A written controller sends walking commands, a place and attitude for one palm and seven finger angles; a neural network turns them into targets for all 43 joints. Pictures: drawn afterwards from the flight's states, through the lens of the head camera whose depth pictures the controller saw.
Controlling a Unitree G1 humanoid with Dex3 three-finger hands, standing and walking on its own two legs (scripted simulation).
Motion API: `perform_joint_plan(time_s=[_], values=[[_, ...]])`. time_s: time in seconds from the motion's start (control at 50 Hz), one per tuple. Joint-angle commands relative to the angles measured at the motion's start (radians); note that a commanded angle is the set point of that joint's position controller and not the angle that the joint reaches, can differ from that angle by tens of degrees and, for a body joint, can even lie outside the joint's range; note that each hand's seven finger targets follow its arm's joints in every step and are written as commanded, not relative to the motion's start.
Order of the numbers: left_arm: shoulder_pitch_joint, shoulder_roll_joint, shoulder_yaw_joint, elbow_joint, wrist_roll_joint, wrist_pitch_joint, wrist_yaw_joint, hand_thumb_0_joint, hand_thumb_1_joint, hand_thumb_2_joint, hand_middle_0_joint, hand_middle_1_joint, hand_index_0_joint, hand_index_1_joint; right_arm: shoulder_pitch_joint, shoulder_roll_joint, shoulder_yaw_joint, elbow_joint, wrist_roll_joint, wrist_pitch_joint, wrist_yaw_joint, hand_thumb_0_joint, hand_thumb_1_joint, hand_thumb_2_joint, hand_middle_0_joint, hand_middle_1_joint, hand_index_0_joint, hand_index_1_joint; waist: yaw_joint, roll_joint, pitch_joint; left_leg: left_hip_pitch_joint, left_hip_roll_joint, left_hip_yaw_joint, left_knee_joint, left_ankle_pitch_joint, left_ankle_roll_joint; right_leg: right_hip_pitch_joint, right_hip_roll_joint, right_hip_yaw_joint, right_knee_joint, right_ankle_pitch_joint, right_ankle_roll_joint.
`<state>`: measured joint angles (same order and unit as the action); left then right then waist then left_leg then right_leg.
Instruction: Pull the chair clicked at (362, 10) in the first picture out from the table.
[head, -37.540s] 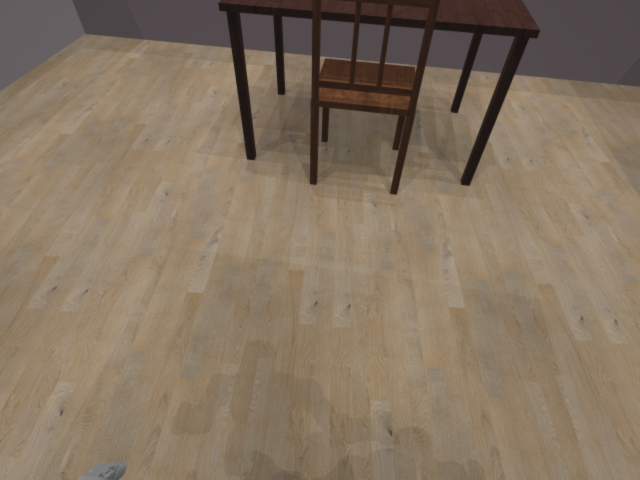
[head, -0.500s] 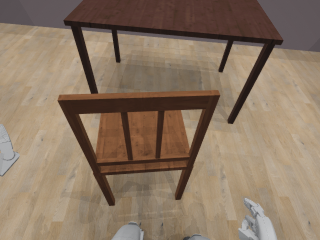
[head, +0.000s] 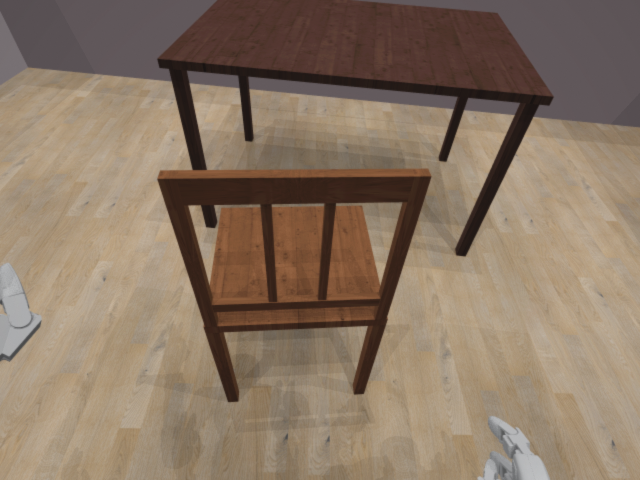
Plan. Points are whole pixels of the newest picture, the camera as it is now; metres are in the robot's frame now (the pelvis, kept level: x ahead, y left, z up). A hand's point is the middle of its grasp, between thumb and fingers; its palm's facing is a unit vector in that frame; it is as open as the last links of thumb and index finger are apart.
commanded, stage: stop stepping back and stand still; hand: left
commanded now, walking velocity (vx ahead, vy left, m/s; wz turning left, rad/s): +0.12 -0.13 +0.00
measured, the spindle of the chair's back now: (269, 256) +0.52 +0.12 -0.09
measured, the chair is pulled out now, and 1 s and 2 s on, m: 0.57 0.57 0.57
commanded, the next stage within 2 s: let the arm hang, fingers relaxed in 0.84 s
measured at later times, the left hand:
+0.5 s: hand (57, 329) +0.21 +0.25 +0.17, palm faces +0.44 -0.80 -0.42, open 7.4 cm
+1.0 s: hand (68, 352) +0.21 +0.27 +0.11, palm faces +0.32 -0.82 -0.48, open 7.4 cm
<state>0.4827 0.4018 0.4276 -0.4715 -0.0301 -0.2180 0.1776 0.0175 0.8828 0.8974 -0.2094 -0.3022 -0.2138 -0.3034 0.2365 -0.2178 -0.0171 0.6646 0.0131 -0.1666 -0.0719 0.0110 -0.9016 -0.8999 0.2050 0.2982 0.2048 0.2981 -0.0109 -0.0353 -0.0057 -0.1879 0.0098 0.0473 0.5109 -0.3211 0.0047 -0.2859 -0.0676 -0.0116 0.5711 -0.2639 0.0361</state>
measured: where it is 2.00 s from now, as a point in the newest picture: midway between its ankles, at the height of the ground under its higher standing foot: outside the picture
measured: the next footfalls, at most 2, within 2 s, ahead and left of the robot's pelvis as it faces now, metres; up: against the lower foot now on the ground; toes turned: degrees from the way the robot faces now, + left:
none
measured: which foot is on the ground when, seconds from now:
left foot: down 0.00-1.00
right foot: down 0.00-1.00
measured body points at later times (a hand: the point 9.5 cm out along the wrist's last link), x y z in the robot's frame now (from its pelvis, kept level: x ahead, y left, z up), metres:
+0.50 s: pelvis +0.00 -0.01 +0.00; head +0.00 +0.00 +0.45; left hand +0.18 +0.29 +0.19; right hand +0.13 -0.26 -0.09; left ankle -0.02 +0.11 -0.73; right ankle +0.01 -0.13 -0.73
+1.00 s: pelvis +0.00 +0.01 +0.01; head +0.01 +0.01 +0.46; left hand +0.19 +0.31 +0.14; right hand +0.17 -0.23 -0.08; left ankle -0.02 +0.11 -0.73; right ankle +0.01 -0.13 -0.73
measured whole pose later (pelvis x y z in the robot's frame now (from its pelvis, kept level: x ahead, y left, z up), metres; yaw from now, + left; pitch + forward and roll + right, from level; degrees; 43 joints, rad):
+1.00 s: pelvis +0.00 +0.01 +0.01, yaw +0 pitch +0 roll -1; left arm 0.45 0.39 0.30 -0.24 0.01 -0.16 0.10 0.01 0.89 0.90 -0.20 -0.30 -0.21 -0.30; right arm 0.17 -0.22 -0.02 0.68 0.01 -0.12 -0.01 0.01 -0.90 -0.90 0.20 0.30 0.20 0.30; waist 0.01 0.02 0.00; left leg -0.22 0.00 0.01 0.51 -0.29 0.02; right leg -0.25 -0.04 -0.03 0.47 -0.23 0.03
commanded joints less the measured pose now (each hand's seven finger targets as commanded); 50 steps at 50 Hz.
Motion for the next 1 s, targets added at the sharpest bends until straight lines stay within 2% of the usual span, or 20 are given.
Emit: perform_joint_plan(time_s=[0.0, 0.02, 0.06, 0.12, 0.18, 0.2, 0.24, 0.3, 0.32, 0.38, 0.46, 0.52, 0.56, 0.64, 0.78, 0.9, 0.92, 0.94, 0.96, 0.98], values=[[0.044, 0.224, 0.14, -0.276, 0.006, -0.063, -0.004, 0.0, 0.9, 0.9, -0.2, -0.3, -0.2, -0.3, -0.111, -0.09, -0.039, -0.183, -0.004, -0.042, 0.012, 0.0, -0.9, -0.9, 0.2, 0.3, 0.2, 0.3, 0.002, 0.303, -0.065, 0.019, 0.214, -0.181, -0.196, 0.44, 0.058, 0.02, 0.015, -0.015, 0.053, -0.076, -0.017], [0.039, 0.216, 0.134, -0.283, 0.007, -0.065, -0.005, 0.0, 0.9, 0.9, -0.2, -0.3, -0.2, -0.3, -0.112, -0.094, -0.038, -0.18, -0.002, -0.042, 0.014, 0.0, -0.9, -0.9, 0.2, 0.3, 0.2, 0.3, 0.004, 0.255, -0.03, -0.08, 0.221, -0.187, -0.206, 0.33, 0.068, 0.068, 0.02, -0.021, 0.03, -0.098, -0.021], [0.04, 0.214, 0.134, -0.288, 0.001, -0.069, -0.006, 0.0, 0.9, 0.9, -0.2, -0.3, -0.2, -0.3, -0.098, -0.111, -0.046, -0.173, 0.006, -0.041, 0.017, 0.0, -0.9, -0.9, 0.2, 0.3, 0.2, 0.3, 0.001, 0.19, -0.021, -0.116, 0.198, -0.152, -0.17, 0.197, 0.069, 0.12, 0.033, -0.03, -0.073, -0.008, -0.029], [0.068, 0.213, 0.152, -0.232, -0.009, -0.058, 0.0, 0.0, 0.9, 0.9, -0.2, -0.3, -0.2, -0.3, -0.094, -0.113, -0.047, -0.172, 0.018, -0.029, 0.009, 0.0, -0.9, -0.9, 0.2, 0.3, 0.2, 0.3, -0.001, 0.172, -0.025, -0.208, 0.161, -0.117, -0.191, -0.173, 0.063, 0.173, 0.046, -0.015, -0.082, -0.053, -0.044], [0.053, 0.191, 0.135, -0.194, -0.005, -0.043, 0.007, 0.0, 0.9, 0.9, -0.2, -0.3, -0.2, -0.3, -0.095, -0.113, -0.04, -0.174, 0.021, -0.02, -0.002, 0.0, -0.9, -0.9, 0.2, 0.3, 0.2, 0.3, -0.006, 0.208, 0.026, -0.285, 0.155, -0.14, -0.223, -0.382, 0.072, 0.141, 0.063, -0.004, -0.062, -0.131, -0.051], [0.039, 0.188, 0.129, -0.188, -0.002, -0.041, 0.01, 0.0, 0.9, 0.9, -0.2, -0.3, -0.2, -0.3, -0.099, -0.111, -0.04, -0.171, 0.021, -0.019, -0.005, 0.0, -0.9, -0.9, 0.2, 0.3, 0.2, 0.3, -0.006, 0.202, 0.034, -0.278, 0.152, -0.134, -0.208, -0.381, 0.072, 0.125, 0.061, 0.002, -0.071, -0.131, -0.052], [0.006, 0.201, 0.122, -0.172, 0.0, -0.033, 0.01, 0.0, 0.9, 0.9, -0.2, -0.3, -0.2, -0.3, -0.095, -0.108, -0.038, -0.161, 0.02, -0.021, -0.011, 0.0, -0.9, -0.9, 0.2, 0.3, 0.2, 0.3, -0.003, 0.118, 0.049, -0.265, 0.119, -0.109, -0.148, -0.333, 0.066, 0.101, 0.045, 0.047, -0.141, -0.15, -0.056], [-0.051, 0.178, 0.085, -0.17, 0.007, -0.03, 0.009, 0.0, 0.9, 0.9, -0.2, -0.3, -0.2, -0.3, -0.088, -0.108, -0.04, -0.149, 0.003, -0.024, -0.013, 0.0, -0.9, -0.9, 0.2, 0.3, 0.2, 0.3, -0.013, -0.043, 0.052, -0.168, 0.031, -0.047, 0.015, -0.238, 0.045, -0.032, -0.041, 0.211, -0.294, -0.32, -0.096], [-0.071, 0.183, 0.082, -0.184, 0.008, -0.031, 0.011, 0.0, 0.9, 0.9, -0.2, -0.3, -0.2, -0.3, -0.093, -0.106, -0.037, -0.144, -0.001, -0.026, -0.012, 0.0, -0.9, -0.9, 0.2, 0.3, 0.2, 0.3, -0.015, -0.06, 0.051, -0.134, 0.02, -0.036, 0.043, -0.17, 0.045, -0.043, -0.069, 0.236, -0.316, -0.291, -0.109], [-0.066, 0.193, 0.095, -0.191, 0.005, -0.036, 0.014, 0.0, 0.9, 0.9, -0.2, -0.3, -0.2, -0.3, -0.104, -0.108, -0.035, -0.134, -0.003, -0.029, -0.01, 0.0, -0.9, -0.9, 0.2, 0.3, 0.2, 0.3, -0.009, -0.026, -0.006, -0.079, 0.028, -0.07, -0.04, -0.018, 0.044, 0.058, -0.068, 0.177, -0.253, -0.068, -0.098], [0.017, 0.188, 0.114, -0.205, 0.003, -0.05, 0.01, 0.0, 0.9, 0.9, -0.2, -0.3, -0.2, -0.3, -0.124, -0.102, -0.038, -0.152, 0.004, -0.02, -0.007, 0.0, -0.9, -0.9, 0.2, 0.3, 0.2, 0.3, 0.005, 0.11, -0.02, -0.063, 0.079, -0.118, -0.122, 0.146, 0.047, 0.139, -0.012, 0.088, -0.17, 0.152, -0.063], [0.073, 0.194, 0.131, -0.222, -0.006, -0.06, 0.005, 0.0, 0.9, 0.9, -0.2, -0.3, -0.2, -0.3, -0.116, -0.104, -0.046, -0.166, 0.009, -0.012, 0.002, 0.0, -0.9, -0.9, 0.2, 0.3, 0.2, 0.3, 0.004, 0.085, -0.082, -0.025, 0.09, -0.107, -0.094, 0.36, 0.03, 0.217, -0.014, 0.061, -0.126, 0.362, -0.059], [0.115, 0.193, 0.133, -0.229, -0.013, -0.064, 0.001, 0.0, 0.9, 0.9, -0.2, -0.3, -0.2, -0.3, -0.111, -0.1, -0.049, -0.172, 0.013, -0.006, 0.005, 0.0, -0.9, -0.9, 0.2, 0.3, 0.2, 0.3, 0.001, 0.107, -0.12, 0.017, 0.09, -0.09, -0.082, 0.456, 0.018, 0.235, -0.016, 0.053, -0.112, 0.443, -0.057], [0.148, 0.209, 0.152, -0.228, -0.02, -0.064, 0.0, 0.0, 0.9, 0.9, -0.2, -0.3, -0.2, -0.3, -0.107, -0.1, -0.056, -0.177, 0.019, 0.01, 0.005, 0.0, -0.9, -0.9, 0.2, 0.3, 0.2, 0.3, 0.0, 0.114, -0.128, 0.027, 0.095, -0.079, -0.08, 0.514, 0.013, 0.252, -0.016, 0.034, -0.115, 0.491, -0.053], [0.11, 0.185, 0.119, -0.234, -0.022, -0.05, 0.001, 0.0, 0.9, 0.9, -0.2, -0.3, -0.2, -0.3, -0.114, -0.106, -0.052, -0.193, 0.015, 0.023, -0.003, 0.0, -0.9, -0.9, 0.2, 0.3, 0.2, 0.3, -0.002, 0.113, -0.108, 0.042, 0.102, -0.079, -0.109, 0.473, 0.007, 0.23, -0.01, 0.039, -0.134, 0.441, -0.045], [0.055, 0.173, 0.094, -0.209, -0.02, -0.034, 0.005, 0.0, 0.9, 0.9, -0.2, -0.3, -0.2, -0.3, -0.122, -0.103, -0.043, -0.197, 0.014, 0.023, -0.01, 0.0, -0.9, -0.9, 0.2, 0.3, 0.2, 0.3, 0.004, 0.093, -0.057, -0.021, 0.096, -0.09, -0.156, 0.264, 0.015, 0.228, -0.01, 0.056, -0.192, 0.319, -0.036], [0.003, -0.029, -0.335, 0.551, 0.089, 0.123, -0.138, 0.0, 0.9, 0.9, -0.2, -0.3, -0.2, -0.3, -0.122, -0.208, -0.073, 0.015, -0.005, -0.012, 0.096, 0.0, -0.9, -0.9, 0.2, 0.3, 0.2, 0.3, -0.043, 0.083, 0.054, -0.088, 0.083, -0.107, 0.003, 0.424, 0.021, 0.01, -0.037, -0.018, -0.015, 0.381, -0.048], [0.011, -0.107, -0.319, 0.597, 0.078, 0.199, -0.16, 0.0, 0.9, 0.9, -0.2, -0.3, -0.2, -0.3, -0.025, -0.121, -0.065, 0.045, -0.014, 0.042, 0.09, 0.0, -0.9, -0.9, 0.2, 0.3, 0.2, 0.3, -0.024, 0.028, -0.04, -0.038, 0.082, -0.074, -0.009, 0.52, 0.016, 0.018, -0.023, 0.011, -0.048, 0.316, -0.052], [-0.003, -0.138, -0.339, 0.636, 0.065, 0.22, -0.162, 0.0, 0.9, 0.9, -0.2, -0.3, -0.2, -0.3, -0.022, -0.108, -0.053, 0.034, -0.022, 0.069, 0.084, 0.0, -0.9, -0.9, 0.2, 0.3, 0.2, 0.3, -0.015, 0.041, -0.069, -0.07, 0.117, -0.121, -0.034, 0.366, 0.035, 0.009, -0.024, 0.001, -0.03, 0.152, -0.055], [-0.046, -0.13, -0.344, 0.684, 0.064, 0.225, -0.162, 0.0, 0.9, 0.9, -0.2, -0.3, -0.2, -0.3, -0.038, -0.107, -0.041, 0.022, -0.03, 0.089, 0.082, 0.0, -0.9, -0.9, 0.2, 0.3, 0.2, 0.3, -0.004, 0.042, -0.031, -0.142, 0.123, -0.157, -0.065, 0.263, 0.058, 0.019, -0.014, -0.002, -0.018, 0.078, -0.045]])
